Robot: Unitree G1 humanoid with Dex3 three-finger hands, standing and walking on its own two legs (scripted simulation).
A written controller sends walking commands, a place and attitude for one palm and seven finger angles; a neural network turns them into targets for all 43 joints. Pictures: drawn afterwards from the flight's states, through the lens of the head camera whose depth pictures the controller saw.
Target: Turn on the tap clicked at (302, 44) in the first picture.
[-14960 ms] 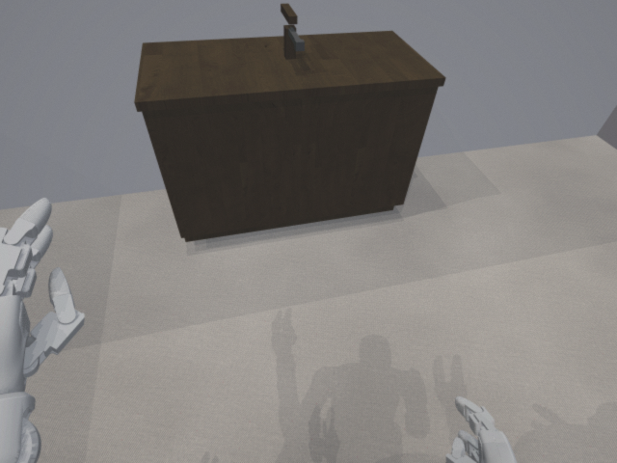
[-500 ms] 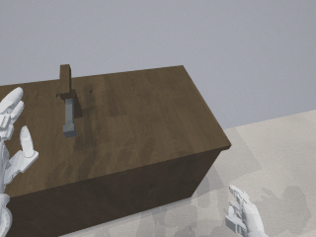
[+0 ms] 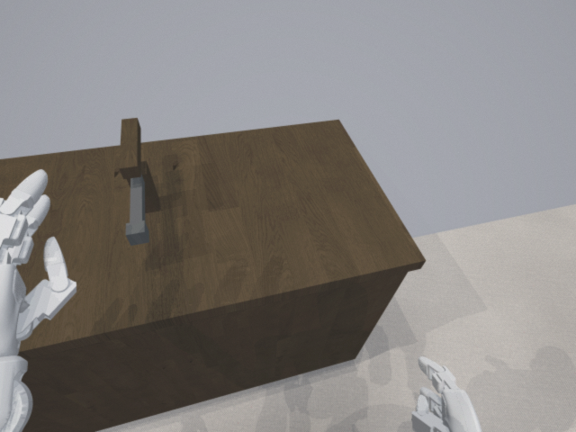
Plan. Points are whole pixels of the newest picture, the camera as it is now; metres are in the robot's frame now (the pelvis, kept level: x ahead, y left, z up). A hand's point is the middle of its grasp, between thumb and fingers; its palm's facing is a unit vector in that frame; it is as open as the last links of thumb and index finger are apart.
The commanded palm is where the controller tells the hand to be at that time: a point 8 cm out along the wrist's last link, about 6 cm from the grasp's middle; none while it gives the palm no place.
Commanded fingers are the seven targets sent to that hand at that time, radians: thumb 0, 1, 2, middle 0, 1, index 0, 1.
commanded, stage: look again from close up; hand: left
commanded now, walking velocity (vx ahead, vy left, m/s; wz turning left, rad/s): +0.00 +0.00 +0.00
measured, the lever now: (137, 233) +0.38 +0.28 +0.02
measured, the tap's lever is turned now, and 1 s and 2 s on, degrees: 0 0 0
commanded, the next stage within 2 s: come to a stop and stand still in 0.02 s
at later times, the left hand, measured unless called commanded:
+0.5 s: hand (72, 289) +0.22 +0.25 +0.14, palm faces +0.31 -0.86 -0.40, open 7.4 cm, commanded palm +0.16 +0.29 +0.17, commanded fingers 0.00 0.90 0.90 -0.20 -0.30 -0.20 -0.30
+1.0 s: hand (59, 276) +0.22 +0.26 +0.16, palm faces +0.38 -0.86 -0.35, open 7.4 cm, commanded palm +0.17 +0.29 +0.17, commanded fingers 0.00 0.90 0.90 -0.20 -0.30 -0.20 -0.30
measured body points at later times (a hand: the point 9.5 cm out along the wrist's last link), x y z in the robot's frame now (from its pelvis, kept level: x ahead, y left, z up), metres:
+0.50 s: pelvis +0.00 +0.01 -0.01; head +0.02 +0.03 +0.44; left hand +0.20 +0.29 +0.17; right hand +0.16 -0.22 -0.08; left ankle +0.02 +0.08 -0.74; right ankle +0.00 -0.13 -0.74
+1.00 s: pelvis +0.01 +0.01 +0.00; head +0.03 +0.04 +0.45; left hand +0.20 +0.30 +0.18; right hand +0.20 -0.21 -0.06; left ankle +0.02 +0.08 -0.74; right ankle +0.00 -0.13 -0.74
